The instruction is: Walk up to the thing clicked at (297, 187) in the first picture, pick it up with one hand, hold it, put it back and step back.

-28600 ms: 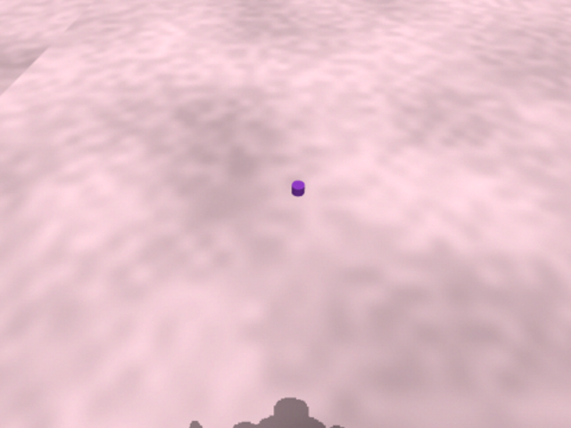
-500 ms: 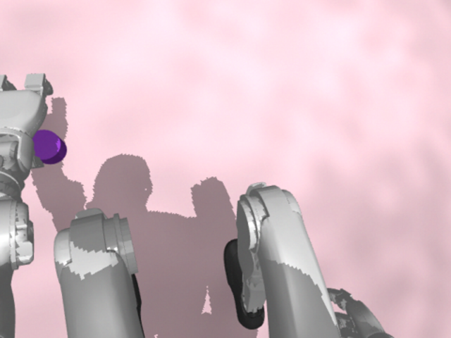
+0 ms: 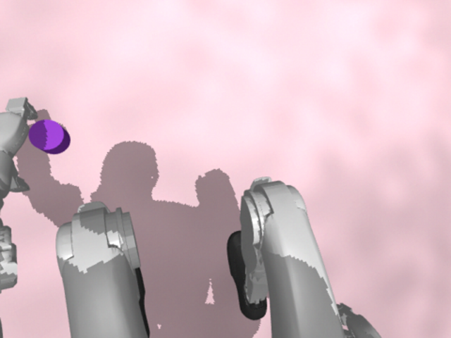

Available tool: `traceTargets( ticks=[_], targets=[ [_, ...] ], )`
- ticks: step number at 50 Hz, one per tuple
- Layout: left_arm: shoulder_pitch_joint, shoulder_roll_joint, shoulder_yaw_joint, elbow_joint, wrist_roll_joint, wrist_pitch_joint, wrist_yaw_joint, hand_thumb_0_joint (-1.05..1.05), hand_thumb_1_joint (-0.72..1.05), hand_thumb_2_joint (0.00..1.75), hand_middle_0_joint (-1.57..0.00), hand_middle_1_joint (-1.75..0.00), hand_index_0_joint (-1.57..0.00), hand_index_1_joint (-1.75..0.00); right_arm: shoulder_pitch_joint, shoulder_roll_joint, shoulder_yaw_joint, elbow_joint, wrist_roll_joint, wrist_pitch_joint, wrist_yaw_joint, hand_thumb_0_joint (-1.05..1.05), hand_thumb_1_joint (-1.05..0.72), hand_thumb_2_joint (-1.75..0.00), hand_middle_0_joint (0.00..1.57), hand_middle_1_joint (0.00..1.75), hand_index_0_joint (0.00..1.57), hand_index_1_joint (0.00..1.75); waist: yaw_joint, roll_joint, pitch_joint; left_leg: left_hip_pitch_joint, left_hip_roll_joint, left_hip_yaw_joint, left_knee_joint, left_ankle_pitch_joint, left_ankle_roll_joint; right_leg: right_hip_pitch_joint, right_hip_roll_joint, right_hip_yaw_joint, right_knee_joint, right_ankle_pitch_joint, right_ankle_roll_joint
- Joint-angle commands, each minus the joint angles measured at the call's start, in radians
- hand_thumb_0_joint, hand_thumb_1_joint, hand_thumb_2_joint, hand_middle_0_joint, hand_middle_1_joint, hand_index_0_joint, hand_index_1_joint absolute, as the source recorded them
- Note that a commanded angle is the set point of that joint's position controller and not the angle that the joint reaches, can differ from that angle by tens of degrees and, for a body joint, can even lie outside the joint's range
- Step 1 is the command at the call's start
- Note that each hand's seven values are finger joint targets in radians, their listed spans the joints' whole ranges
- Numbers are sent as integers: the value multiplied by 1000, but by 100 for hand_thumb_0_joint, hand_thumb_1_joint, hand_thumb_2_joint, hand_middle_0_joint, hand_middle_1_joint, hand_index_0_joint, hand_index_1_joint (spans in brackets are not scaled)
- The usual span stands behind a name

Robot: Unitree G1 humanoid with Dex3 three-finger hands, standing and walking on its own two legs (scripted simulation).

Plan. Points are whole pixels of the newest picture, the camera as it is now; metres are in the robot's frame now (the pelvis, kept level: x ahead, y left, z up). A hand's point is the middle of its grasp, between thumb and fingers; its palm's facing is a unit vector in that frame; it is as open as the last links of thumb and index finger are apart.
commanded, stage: rest palm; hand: left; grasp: from above
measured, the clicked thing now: (50, 137) +0.47 +0.30 -0.29
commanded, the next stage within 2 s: close in 1.42 s
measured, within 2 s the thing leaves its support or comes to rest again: neither
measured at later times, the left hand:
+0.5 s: hand (43, 137) +0.45 +0.29 -0.24, palm faces -0.46 -0.12 -0.88, open 14.0 cm
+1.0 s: hand (47, 142) +0.45 +0.29 -0.26, palm faces -0.46 -0.13 -0.88, open 14.2 cm
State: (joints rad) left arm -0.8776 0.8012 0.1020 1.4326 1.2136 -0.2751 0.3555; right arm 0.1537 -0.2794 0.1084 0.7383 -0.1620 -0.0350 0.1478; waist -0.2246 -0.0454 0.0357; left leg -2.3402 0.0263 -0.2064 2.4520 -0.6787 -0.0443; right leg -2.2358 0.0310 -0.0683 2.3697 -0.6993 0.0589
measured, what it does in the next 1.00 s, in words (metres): stands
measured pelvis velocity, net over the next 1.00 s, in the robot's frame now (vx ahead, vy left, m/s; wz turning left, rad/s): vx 0.01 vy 0.01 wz -0.08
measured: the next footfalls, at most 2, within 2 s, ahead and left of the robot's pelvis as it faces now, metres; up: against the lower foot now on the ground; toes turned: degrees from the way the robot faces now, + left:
none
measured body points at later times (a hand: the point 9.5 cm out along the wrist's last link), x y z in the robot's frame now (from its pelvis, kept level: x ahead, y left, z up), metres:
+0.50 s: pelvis +0.00 +0.00 -0.02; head +0.27 +0.10 +0.33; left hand +0.48 +0.29 -0.19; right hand +0.05 -0.26 -0.10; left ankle +0.07 +0.14 -0.28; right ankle +0.10 -0.13 -0.28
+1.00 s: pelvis +0.01 +0.01 -0.02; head +0.28 +0.11 +0.32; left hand +0.47 +0.29 -0.21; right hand +0.06 -0.26 -0.09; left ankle +0.07 +0.14 -0.28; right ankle +0.10 -0.13 -0.28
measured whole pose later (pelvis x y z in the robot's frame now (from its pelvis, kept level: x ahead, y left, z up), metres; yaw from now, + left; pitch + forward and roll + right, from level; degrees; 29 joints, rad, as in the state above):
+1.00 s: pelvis +0.01 +0.01 -0.02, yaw -5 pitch +29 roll -12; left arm -1.01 0.92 0.13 1.73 1.29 -0.24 0.64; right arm 0.06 -0.32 0.23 0.72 -0.29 -0.20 0.23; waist -0.34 -0.12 0.12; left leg -2.36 0.04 -0.29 2.55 -0.73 -0.05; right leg -2.24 0.07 -0.12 2.41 -0.70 0.08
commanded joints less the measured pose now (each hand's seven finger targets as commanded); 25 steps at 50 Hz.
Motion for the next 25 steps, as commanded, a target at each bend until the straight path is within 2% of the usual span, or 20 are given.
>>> traceTargets(
  ticks=[1, 2, 3, 5, 6, 8, 9, 10, 11, 13, 16, 17, 18, 19, 20, 21, 23, 25],
  targets=[
    [-388, 169, -11, -147, 39, -64, 133, 0, -51, 95, -7, -102, -9, -100, 180, -260, -99, 13, -24, -20, -12, 0, -90, -89, 20, 30, 20, 30, -79, 365, -661, 544, -3, 120, -218, 134, 49, 248, 29, -132, -232, 200, -87],
    [-396, 175, -12, -142, 54, -62, 155, 0, -52, 97, -7, -102, -9, -100, 178, -262, -99, 20, -28, -25, -13, 0, -90, -89, 20, 30, 20, 30, -75, 377, -664, 558, -1, 121, -216, 144, 47, 240, 29, -133, -233, 209, -86],
    [-406, 173, -4, -126, 65, -55, 176, 0, -51, 98, -8, -102, -9, -100, 183, -268, -100, 27, -33, -31, -10, 0, -90, -89, 20, 30, 20, 30, -85, 389, -673, 580, -2, 117, -218, 156, 45, 229, 25, -141, -217, 216, -85],
    [-404, 183, -3, -77, 89, -33, 214, 0, -54, 100, -7, -99, -6, -100, 169, -271, -97, 33, -39, -39, -6, 0, -90, -90, 20, 30, 20, 30, -77, 407, -680, 588, 0, 119, -215, 172, 43, 217, 27, -143, -208, 234, -86],
    [-404, 166, -10, -10, 97, -15, 230, 0, -53, 100, -7, -99, -6, -99, 168, -270, -93, 37, -45, -46, 0, 0, -89, -90, 20, 30, 20, 30, -90, 389, -646, 570, -2, 119, -217, 160, 44, 198, 25, -151, -199, 222, -85],
    [-431, 202, 9, 41, 112, 10, 258, 0, -53, 100, -7, -99, -6, -100, 157, -278, -79, 36, -53, -52, 3, 0, -89, -90, 20, 30, 20, 30, -96, 409, -626, 550, -3, 117, -222, 148, 46, 188, 27, -154, -197, 216, -83],
    [-427, 190, -3, 107, 117, 29, 265, 0, -52, 99, -7, -99, -6, -99, 146, -278, -74, 36, -58, -59, 8, 0, -89, -90, 20, 30, 20, 30, -101, 392, -599, 544, -1, 113, -218, 134, 45, 168, 27, -159, -187, 207, -84],
    [-446, 209, 1, 107, 126, 38, 273, 0, -52, 99, -6, -100, -6, -100, 137, -281, -69, 38, -62, -62, 10, 0, -89, -90, 20, 30, 20, 30, -101, 408, -603, 540, 0, 117, -216, 138, 48, 177, 31, -156, -192, 214, -82],
    [-452, 235, 13, 122, 123, 51, 281, 0, -51, 99, -6, -101, -7, -100, 134, -283, -61, 32, -65, -66, 14, 0, -89, -90, 20, 30, 20, 30, -99, 405, -617, 528, -1, 116, -207, 147, 50, 194, 33, -153, -191, 226, -84],
    [-420, 239, 21, 166, 121, 78, 288, 0, -50, 97, -6, -101, -7, -100, 121, -286, -48, 22, -71, -76, 21, 0, -89, -90, 20, 30, 20, 30, -97, 413, -616, 529, -3, 120, -205, 167, 50, 216, 32, -155, -177, 247, -81],
    [-454, 252, 12, 162, 99, 97, 280, 0, -50, 96, -6, -102, -7, -101, 106, -288, -31, 6, -79, -89, 31, 0, -89, -90, 20, 30, 20, 30, -114, 395, -639, 504, 2, 118, -188, 157, 59, 253, 43, -151, -194, 250, -81],
    [-445, 275, 29, 163, 89, 100, 278, 0, -49, 95, -6, -102, -7, -101, 109, -295, -24, -4, -80, -94, 33, 0, -89, -90, 20, 30, 20, 30, -112, 390, -647, 499, 1, 116, -186, 165, 60, 269, 40, -154, -190, 254, -79],
    [-409, 271, 32, 184, 82, 107, 272, 0, -49, 94, -6, -103, -7, -101, 110, -294, -20, -5, -81, -99, 36, 0, -89, -90, 20, 30, 20, 30, -107, 391, -634, 503, 2, 117, -186, 176, 59, 276, 40, -154, -185, 263, -79],
    [-387, 266, 22, 198, 75, 113, 265, 0, -50, 94, -6, -103, -7, -101, 95, -291, -15, -10, -82, -102, 36, 0, -89, -90, 20, 30, 20, 30, -100, 382, -636, 495, 5, 116, -181, 171, 60, 277, 47, -153, -188, 260, -80],
    [-396, 284, 31, 172, 71, 111, 264, 0, -50, 94, -6, -103, -7, -101, 97, -292, -9, -13, -85, -104, 37, 0, -89, -90, 20, 30, 20, 30, -104, 396, -646, 501, 5, 116, -179, 186, 59, 294, 47, -153, -187, 271, -78],
    [-398, 278, 18, 189, 62, 111, 257, 0, -49, 93, -6, -104, -8, -101, 98, -287, 0, -17, -83, -108, 40, 0, -89, -90, 20, 30, 20, 30, -111, 389, -628, 484, 6, 115, -170, 178, 63, 299, 49, -149, -188, 274, -77],
    [-368, 328, 55, 165, 43, 108, 257, 0, -50, 94, -6, -103, -7, -101, 100, -298, 4, -19, -82, -110, 40, 0, -89, -90, 20, 30, 20, 30, -95, 364, -656, 467, 9, 114, -160, 192, 70, 348, 53, -144, -196, 294, -72],
    [-344, 346, 68, 164, 40, 103, 251, 0, -51, 94, -6, -103, -7, -101, 115, -302, 10, -12, -88, -113, 44, 0, -90, -90, 20, 30, 20, 30, -100, 371, -652, 464, 12, 110, -158, 211, 67, 370, 55, -147, -186, 313, -72]
  ],
)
